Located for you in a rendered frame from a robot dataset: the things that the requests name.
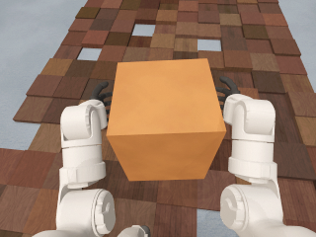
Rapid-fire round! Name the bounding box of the robot left foot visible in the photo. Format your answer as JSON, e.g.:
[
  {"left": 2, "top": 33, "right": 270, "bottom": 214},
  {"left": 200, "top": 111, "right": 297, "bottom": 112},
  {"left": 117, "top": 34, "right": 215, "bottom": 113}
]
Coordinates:
[{"left": 141, "top": 225, "right": 151, "bottom": 237}]

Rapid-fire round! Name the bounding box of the robot left upper arm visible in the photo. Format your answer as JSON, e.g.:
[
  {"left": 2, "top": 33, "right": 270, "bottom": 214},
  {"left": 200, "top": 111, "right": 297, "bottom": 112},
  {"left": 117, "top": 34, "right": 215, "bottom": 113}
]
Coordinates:
[{"left": 33, "top": 189, "right": 116, "bottom": 237}]

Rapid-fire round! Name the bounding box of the robot left hand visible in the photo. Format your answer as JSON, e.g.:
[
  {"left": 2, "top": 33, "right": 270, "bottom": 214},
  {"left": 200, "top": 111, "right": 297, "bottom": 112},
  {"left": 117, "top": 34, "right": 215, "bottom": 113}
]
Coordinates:
[{"left": 89, "top": 81, "right": 114, "bottom": 122}]

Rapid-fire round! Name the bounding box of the robot right forearm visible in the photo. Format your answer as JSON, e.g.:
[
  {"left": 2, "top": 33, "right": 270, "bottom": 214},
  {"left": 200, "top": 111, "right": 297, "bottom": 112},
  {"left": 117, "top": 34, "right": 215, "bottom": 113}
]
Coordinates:
[{"left": 223, "top": 94, "right": 283, "bottom": 220}]

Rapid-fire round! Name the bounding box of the robot left forearm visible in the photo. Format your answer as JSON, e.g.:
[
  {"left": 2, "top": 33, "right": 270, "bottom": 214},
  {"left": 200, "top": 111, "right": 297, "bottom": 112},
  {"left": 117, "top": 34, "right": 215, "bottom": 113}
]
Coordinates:
[{"left": 55, "top": 99, "right": 108, "bottom": 226}]

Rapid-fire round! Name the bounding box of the carton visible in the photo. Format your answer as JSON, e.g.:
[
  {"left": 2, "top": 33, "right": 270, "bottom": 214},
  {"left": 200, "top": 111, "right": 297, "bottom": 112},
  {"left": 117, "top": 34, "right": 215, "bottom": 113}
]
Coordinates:
[{"left": 106, "top": 58, "right": 227, "bottom": 182}]

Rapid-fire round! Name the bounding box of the robot right hand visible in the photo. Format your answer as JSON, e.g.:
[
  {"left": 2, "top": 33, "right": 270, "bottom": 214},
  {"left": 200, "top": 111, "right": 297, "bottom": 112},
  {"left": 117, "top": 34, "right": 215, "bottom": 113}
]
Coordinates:
[{"left": 215, "top": 76, "right": 241, "bottom": 118}]

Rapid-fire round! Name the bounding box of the left robot thigh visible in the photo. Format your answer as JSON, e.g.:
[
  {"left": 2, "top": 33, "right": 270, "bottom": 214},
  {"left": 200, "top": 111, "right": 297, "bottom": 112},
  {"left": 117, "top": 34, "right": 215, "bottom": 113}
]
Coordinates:
[{"left": 118, "top": 227, "right": 148, "bottom": 237}]

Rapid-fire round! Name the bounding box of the robot right upper arm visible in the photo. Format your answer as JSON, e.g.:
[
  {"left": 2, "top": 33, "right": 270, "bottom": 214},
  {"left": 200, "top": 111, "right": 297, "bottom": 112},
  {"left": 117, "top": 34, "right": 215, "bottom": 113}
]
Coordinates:
[{"left": 220, "top": 184, "right": 316, "bottom": 237}]

